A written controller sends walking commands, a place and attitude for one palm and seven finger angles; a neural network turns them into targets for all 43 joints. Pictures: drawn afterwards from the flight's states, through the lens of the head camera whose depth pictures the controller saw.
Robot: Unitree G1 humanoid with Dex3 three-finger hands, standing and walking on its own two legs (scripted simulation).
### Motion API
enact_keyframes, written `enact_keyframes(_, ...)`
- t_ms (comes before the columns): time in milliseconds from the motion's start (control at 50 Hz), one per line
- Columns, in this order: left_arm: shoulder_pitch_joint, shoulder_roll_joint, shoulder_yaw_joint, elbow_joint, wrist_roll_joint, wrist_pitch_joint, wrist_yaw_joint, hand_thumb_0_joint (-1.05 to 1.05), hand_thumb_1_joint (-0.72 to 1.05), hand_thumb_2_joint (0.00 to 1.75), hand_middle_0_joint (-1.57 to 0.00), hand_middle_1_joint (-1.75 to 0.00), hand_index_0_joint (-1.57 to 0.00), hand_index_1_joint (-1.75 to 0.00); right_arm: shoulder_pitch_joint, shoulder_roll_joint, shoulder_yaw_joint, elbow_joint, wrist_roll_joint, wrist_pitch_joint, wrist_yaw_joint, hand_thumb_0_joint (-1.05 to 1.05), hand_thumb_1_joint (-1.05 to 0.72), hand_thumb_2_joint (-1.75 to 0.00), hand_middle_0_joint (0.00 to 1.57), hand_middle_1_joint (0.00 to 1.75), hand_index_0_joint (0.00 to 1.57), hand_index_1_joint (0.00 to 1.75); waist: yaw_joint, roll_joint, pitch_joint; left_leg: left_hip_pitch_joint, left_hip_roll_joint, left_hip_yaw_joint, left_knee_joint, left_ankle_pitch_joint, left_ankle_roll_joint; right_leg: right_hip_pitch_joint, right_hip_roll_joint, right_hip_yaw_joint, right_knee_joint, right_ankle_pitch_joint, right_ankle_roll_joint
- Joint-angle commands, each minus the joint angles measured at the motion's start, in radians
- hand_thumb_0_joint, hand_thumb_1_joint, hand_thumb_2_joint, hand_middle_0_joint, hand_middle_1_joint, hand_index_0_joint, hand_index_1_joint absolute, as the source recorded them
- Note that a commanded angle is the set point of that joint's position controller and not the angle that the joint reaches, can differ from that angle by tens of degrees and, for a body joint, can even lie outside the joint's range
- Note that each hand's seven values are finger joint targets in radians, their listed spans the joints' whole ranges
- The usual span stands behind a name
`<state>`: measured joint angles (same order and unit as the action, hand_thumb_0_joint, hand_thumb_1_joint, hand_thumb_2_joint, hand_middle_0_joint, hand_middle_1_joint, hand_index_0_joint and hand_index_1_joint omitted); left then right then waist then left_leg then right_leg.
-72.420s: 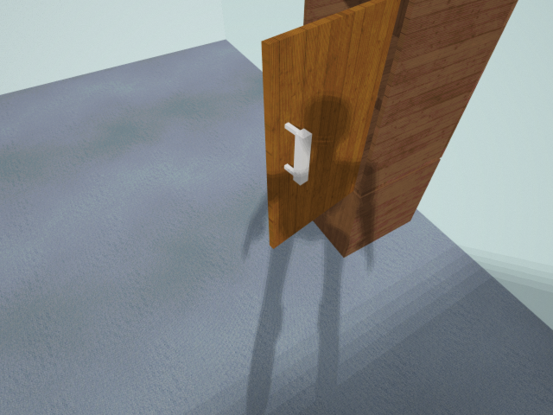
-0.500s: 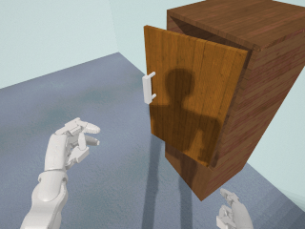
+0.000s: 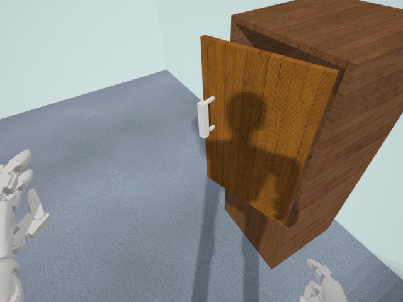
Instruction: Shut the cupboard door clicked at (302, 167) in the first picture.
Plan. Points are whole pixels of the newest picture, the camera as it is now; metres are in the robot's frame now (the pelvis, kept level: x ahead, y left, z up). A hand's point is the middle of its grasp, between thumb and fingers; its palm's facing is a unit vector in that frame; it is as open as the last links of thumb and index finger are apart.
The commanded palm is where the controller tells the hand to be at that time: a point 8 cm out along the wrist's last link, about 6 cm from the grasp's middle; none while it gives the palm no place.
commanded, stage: draw the hand back to the body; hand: left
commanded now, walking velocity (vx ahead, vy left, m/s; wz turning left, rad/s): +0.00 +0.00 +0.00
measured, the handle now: (207, 117) +0.65 +0.07 +0.01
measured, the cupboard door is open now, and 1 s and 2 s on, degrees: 18 18 18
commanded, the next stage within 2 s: step back with the hand held close in 0.18 s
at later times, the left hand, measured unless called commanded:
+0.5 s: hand (57, 215) +0.20 +0.26 +0.14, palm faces +0.40 -0.79 -0.47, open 7.4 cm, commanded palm +0.13 +0.30 +0.17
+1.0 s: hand (18, 260) +0.12 +0.27 +0.15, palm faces +0.48 -0.76 -0.43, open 7.4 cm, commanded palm +0.06 +0.31 +0.17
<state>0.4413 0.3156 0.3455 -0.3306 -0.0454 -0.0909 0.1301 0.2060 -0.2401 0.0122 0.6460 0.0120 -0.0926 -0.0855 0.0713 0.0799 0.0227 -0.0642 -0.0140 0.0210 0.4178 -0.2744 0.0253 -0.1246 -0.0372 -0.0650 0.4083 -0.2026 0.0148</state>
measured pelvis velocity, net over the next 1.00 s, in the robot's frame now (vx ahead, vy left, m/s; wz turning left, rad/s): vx -0.08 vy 0.01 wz -0.01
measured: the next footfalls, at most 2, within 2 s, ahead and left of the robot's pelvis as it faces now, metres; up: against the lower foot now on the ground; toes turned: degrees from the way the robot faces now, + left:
left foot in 1.70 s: -0.18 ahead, +0.11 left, +0.00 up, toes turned +0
right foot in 1.98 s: -0.27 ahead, -0.12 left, +0.00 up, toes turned -3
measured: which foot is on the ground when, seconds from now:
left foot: down 0.00-1.00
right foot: down 0.00-1.00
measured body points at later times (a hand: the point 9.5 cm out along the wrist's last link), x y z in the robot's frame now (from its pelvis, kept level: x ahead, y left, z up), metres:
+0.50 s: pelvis -0.01 +0.00 +0.00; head +0.00 -0.02 +0.44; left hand +0.17 +0.30 +0.17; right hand +0.16 -0.25 -0.10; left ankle -0.02 +0.10 -0.74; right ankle +0.02 -0.13 -0.74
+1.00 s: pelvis -0.08 +0.01 -0.03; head -0.09 +0.01 +0.42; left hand +0.09 +0.31 +0.17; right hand +0.08 -0.23 -0.11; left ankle -0.02 +0.10 -0.74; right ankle +0.02 -0.13 -0.74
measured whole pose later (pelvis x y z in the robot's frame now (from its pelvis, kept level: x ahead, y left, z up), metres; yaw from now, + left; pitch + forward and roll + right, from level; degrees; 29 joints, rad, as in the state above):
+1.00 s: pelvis -0.08 +0.01 -0.03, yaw +0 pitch -2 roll -1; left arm 0.46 0.37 0.43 -0.45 0.01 -0.20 0.15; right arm 0.25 -0.22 0.03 0.55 0.01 -0.04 -0.08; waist 0.01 0.00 0.02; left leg -0.41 0.00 0.04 0.75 -0.33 0.06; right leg -0.44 -0.04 -0.05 0.67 -0.20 0.02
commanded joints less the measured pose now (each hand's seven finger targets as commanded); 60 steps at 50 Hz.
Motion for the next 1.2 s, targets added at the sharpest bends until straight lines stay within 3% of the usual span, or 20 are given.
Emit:
enact_keyframes(0,-0.14,0.223,0.108,-0.259,0.006,-0.075,0.023,0.0,0.9,0.9,-0.2,-0.3,-0.2,-0.3,-0.132,-0.092,-0.035,-0.164,-0.008,-0.073,-0.016,0.0,-0.9,-0.9,0.2,0.3,0.2,0.3,-0.011,-0.002,-0.097,-0.092,0.02,-0.004,-0.096,0.166,-0.016,0.087,0.023,0.009,-0.046,0.05,-0.022)
enact_keyframes(80,-0.093,0.233,0.125,-0.297,0.006,-0.081,0.025,0.0,0.9,0.9,-0.2,-0.3,-0.2,-0.3,-0.137,-0.079,-0.028,-0.165,-0.012,-0.089,-0.014,0.0,-0.9,-0.9,0.2,0.3,0.2,0.3,-0.001,0.041,-0.11,-0.097,0.019,-0.003,-0.086,0.222,-0.024,0.116,0.022,0.008,-0.036,0.102,-0.026)
enact_keyframes(200,-0.067,0.206,0.123,-0.213,-0.005,-0.069,0.011,0.0,0.9,0.9,-0.2,-0.3,-0.2,-0.3,-0.133,-0.077,-0.029,-0.158,-0.005,-0.076,-0.008,0.0,-0.9,-0.9,0.2,0.3,0.2,0.3,-0.011,-0.008,0.001,-0.131,0.03,0.006,-0.098,0.184,-0.027,0.063,0.029,0.009,-0.058,0.067,-0.023)
enact_keyframes(280,-0.064,0.197,0.116,-0.191,-0.011,-0.07,0.003,0.0,0.9,0.9,-0.2,-0.3,-0.2,-0.3,-0.128,-0.082,-0.035,-0.164,-0.004,-0.07,-0.009,0.0,-0.9,-0.9,0.2,0.3,0.2,0.3,-0.012,-0.053,-0.018,-0.115,0.03,0.012,-0.099,0.17,-0.016,0.061,0.026,0.014,-0.066,0.054,-0.017)
enact_keyframes(300,-0.144,0.299,0.211,-0.218,-0.008,-0.104,0.008,0.0,0.9,0.9,-0.2,-0.3,-0.2,-0.3,-0.118,-0.127,-0.05,-0.193,0.001,-0.046,-0.003,0.0,-0.9,-0.9,0.2,0.3,0.2,0.3,-0.054,-0.065,0.009,-0.205,0.055,-0.004,-0.038,0.079,0.005,-0.015,-0.027,0.106,-0.1,0.07,-0.025)
enact_keyframes(340,-0.038,0.222,0.139,-0.179,-0.002,-0.112,0.002,0.0,0.9,0.9,-0.2,-0.3,-0.2,-0.3,-0.114,-0.107,-0.051,-0.184,-0.003,-0.026,0.0,0.0,-0.9,-0.9,0.2,0.3,0.2,0.3,-0.06,-0.137,-0.042,-0.178,0.037,-0.006,0.04,0.072,0.006,-0.056,-0.089,0.153,-0.122,0.072,-0.047)
enact_keyframes(420,0.023,0.253,0.164,-0.242,-0.004,-0.127,0.021,0.0,0.9,0.9,-0.2,-0.3,-0.2,-0.3,-0.103,-0.101,-0.055,-0.195,0.001,0.003,-0.002,0.0,-0.9,-0.9,0.2,0.3,0.2,0.3,-0.067,-0.117,-0.171,-0.182,0.039,-0.013,0.096,0.148,-0.004,-0.009,-0.137,0.153,-0.038,0.237,-0.073)
enact_keyframes(480,0.069,0.288,0.2,-0.322,-0.008,-0.129,0.035,0.0,0.9,0.9,-0.2,-0.3,-0.2,-0.3,-0.109,-0.106,-0.058,-0.217,0.001,0.02,-0.013,0.0,-0.9,-0.9,0.2,0.3,0.2,0.3,-0.07,-0.058,-0.236,-0.184,0.066,-0.031,0.078,0.318,-0.011,0.031,-0.112,0.106,0.07,0.394,-0.056)
enact_keyframes(580,0.091,0.319,0.245,-0.373,-0.013,-0.128,0.045,0.0,0.9,0.9,-0.2,-0.3,-0.2,-0.3,-0.115,-0.114,-0.063,-0.246,-0.002,0.046,-0.025,0.0,-0.9,-0.9,0.2,0.3,0.2,0.3,-0.063,0.011,-0.238,-0.263,0.114,-0.074,0.048,0.493,-0.011,0.059,-0.043,0.065,0.186,0.444,-0.02)
enact_keyframes(620,0.096,0.307,0.24,-0.352,-0.014,-0.127,0.045,0.0,0.9,0.9,-0.2,-0.3,-0.2,-0.3,-0.103,-0.121,-0.066,-0.25,-0.002,0.05,-0.024,0.0,-0.9,-0.9,0.2,0.3,0.2,0.3,-0.065,0.005,-0.216,-0.311,0.13,-0.083,0.031,0.446,-0.004,0.053,-0.029,0.066,0.203,0.384,-0.014)
enact_keyframes(680,0.095,0.283,0.23,-0.323,-0.008,-0.132,0.04,0.0,0.9,0.9,-0.2,-0.3,-0.2,-0.3,-0.096,-0.128,-0.066,-0.249,-0.006,0.044,-0.023,0.0,-0.9,-0.9,0.2,0.3,0.2,0.3,-0.064,0.017,-0.159,-0.448,0.156,-0.115,-0.034,0.242,0.017,0.081,-0.003,0.06,0.233,0.274,-0.002)
enact_keyframes(780,0.028,0.249,0.2,-0.276,0.015,-0.147,0.037,0.0,0.9,0.9,-0.2,-0.3,-0.2,-0.3,-0.087,-0.137,-0.062,-0.252,-0.001,0.029,-0.019,0.0,-0.9,-0.9,0.2,0.3,0.2,0.3,-0.071,0.02,-0.062,-0.724,0.176,-0.137,-0.113,-0.256,0.063,0.156,0.012,0.08,0.291,0.156,0.007)
enact_keyframes(840,-0.025,0.254,0.199,-0.297,0.033,-0.161,0.041,0.0,0.9,0.9,-0.2,-0.3,-0.2,-0.3,-0.075,-0.144,-0.063,-0.256,0.001,0.017,-0.019,0.0,-0.9,-0.9,0.2,0.3,0.2,0.3,-0.075,0.017,-0.056,-0.816,0.17,-0.139,-0.1,-0.435,0.083,0.181,0.014,0.102,0.312,0.098,0.008)
enact_keyframes(860,-0.057,0.281,0.218,-0.318,0.041,-0.167,0.043,0.0,0.9,0.9,-0.2,-0.3,-0.2,-0.3,-0.078,-0.15,-0.061,-0.254,-0.003,0.012,-0.019,0.0,-0.9,-0.9,0.2,0.3,0.2,0.3,-0.074,0.012,-0.055,-0.828,0.165,-0.145,-0.096,-0.461,0.084,0.182,0.011,0.113,0.307,0.068,0.005)
enact_keyframes(940,-0.1,0.275,0.212,-0.38,0.051,-0.188,0.051,0.0,0.9,0.9,-0.2,-0.3,-0.2,-0.3,-0.068,-0.136,-0.057,-0.258,-0.005,-0.011,-0.016,0.0,-0.9,-0.9,0.2,0.3,0.2,0.3,-0.078,-0.003,-0.063,-0.839,0.14,-0.129,-0.034,-0.517,0.085,0.14,-0.002,0.153,0.29,-0.038,-0.005)
enact_keyframes(960,-0.104,0.31,0.243,-0.392,0.056,-0.193,0.053,0.0,0.9,0.9,-0.2,-0.3,-0.2,-0.3,-0.067,-0.14,-0.059,-0.253,-0.009,-0.015,-0.016,0.0,-0.9,-0.9,0.2,0.3,0.2,0.3,-0.076,-0.013,-0.071,-0.82,0.126,-0.124,-0.004,-0.512,0.08,0.119,-0.015,0.185,0.254,-0.066,-0.014)
enact_keyframes(980,-0.097,0.287,0.225,-0.397,0.053,-0.198,0.054,0.0,0.9,0.9,-0.2,-0.3,-0.2,-0.3,-0.059,-0.128,-0.054,-0.253,-0.009,-0.02,-0.014,0.0,-0.9,-0.9,0.2,0.3,0.2,0.3,-0.08,-0.031,-0.07,-0.789,0.106,-0.114,0.031,-0.488,0.067,0.076,-0.035,0.206,0.214,-0.099,-0.025)
enact_keyframes(1060,-0.074,0.32,0.259,-0.39,0.042,-0.208,0.067,0.0,0.9,0.9,-0.2,-0.3,-0.2,-0.3,-0.047,-0.122,-0.055,-0.229,-0.018,-0.029,-0.005,0.0,-0.9,-0.9,0.2,0.3,0.2,0.3,-0.08,-0.088,-0.066,-0.627,0.061,-0.091,0.148,-0.401,0.03,-0.129,-0.105,0.29,0.043,-0.29,-0.068)
enact_keyframes(1100,-0.04,0.302,0.239,-0.368,0.031,-0.209,0.071,0.0,0.9,0.9,-0.2,-0.3,-0.2,-0.3,-0.043,-0.112,-0.048,-0.218,-0.016,-0.022,0.002,0.0,-0.9,-0.9,0.2,0.3,0.2,0.3,-0.086,-0.106,-0.07,-0.562,0.056,-0.095,0.16,-0.335,0.018,-0.199,-0.121,0.279,0.014,-0.302,-0.077)
enact_keyframes(1180,0.048,0.289,0.251,-0.316,0.026,-0.213,0.079,0.0,0.9,0.9,-0.2,-0.3,-0.2,-0.3,-0.045,-0.121,-0.057,-0.22,-0.008,-0.016,0.002,0.0,-0.9,-0.9,0.2,0.3,0.2,0.3,-0.081,-0.053,-0.107,-0.637,0.096,-0.13,0.062,-0.368,0.042,-0.092,-0.067,0.207,0.107,-0.194,-0.046)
